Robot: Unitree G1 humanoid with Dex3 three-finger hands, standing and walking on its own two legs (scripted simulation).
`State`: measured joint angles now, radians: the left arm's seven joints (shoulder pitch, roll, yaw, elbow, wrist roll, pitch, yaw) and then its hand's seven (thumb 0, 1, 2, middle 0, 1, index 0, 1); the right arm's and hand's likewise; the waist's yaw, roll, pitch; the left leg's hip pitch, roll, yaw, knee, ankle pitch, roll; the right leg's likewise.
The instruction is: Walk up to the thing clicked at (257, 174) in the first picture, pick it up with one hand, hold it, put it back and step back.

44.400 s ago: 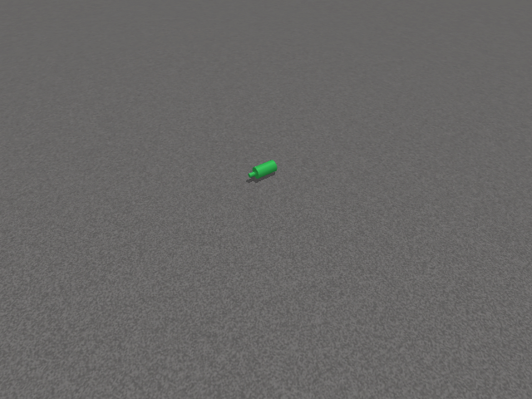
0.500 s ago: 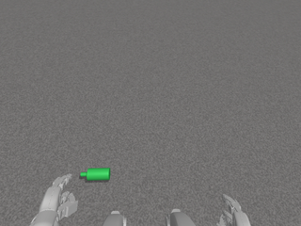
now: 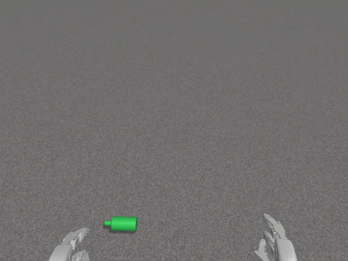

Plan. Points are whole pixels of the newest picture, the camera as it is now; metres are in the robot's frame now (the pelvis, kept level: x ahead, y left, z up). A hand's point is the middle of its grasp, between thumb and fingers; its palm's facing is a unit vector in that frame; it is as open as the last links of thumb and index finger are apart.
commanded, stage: home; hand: left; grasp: from above
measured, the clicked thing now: (120, 223) +0.48 +0.26 -0.68
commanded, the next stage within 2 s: stand in 1.76 s
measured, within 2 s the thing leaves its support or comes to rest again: neither
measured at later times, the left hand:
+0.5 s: hand out of the picture +0.17 +0.18 -0.04, palm faces +0.03 -0.98 -0.20, open 7.4 cm
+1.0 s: hand out of the picture +0.17 +0.18 -0.05, palm faces +0.04 -0.98 -0.20, open 7.4 cm
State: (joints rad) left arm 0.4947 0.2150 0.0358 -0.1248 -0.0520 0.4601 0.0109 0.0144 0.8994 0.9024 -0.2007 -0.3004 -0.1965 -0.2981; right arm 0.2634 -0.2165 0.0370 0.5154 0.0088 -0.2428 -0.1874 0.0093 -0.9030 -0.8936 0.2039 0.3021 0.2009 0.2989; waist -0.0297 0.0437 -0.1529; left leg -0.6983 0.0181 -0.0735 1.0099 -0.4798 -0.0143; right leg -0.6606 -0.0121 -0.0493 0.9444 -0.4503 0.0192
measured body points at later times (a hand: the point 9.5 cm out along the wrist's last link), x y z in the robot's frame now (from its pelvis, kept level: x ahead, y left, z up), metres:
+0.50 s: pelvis +0.01 +0.01 +0.00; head +0.02 +0.01 +0.45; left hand +0.17 +0.23 -0.03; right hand +0.16 -0.24 -0.07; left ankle +0.01 +0.12 -0.68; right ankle +0.01 -0.14 -0.68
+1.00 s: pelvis +0.00 +0.00 +0.00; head +0.03 +0.00 +0.45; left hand +0.16 +0.23 -0.03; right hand +0.16 -0.24 -0.06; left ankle +0.01 +0.12 -0.68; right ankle +0.01 -0.14 -0.68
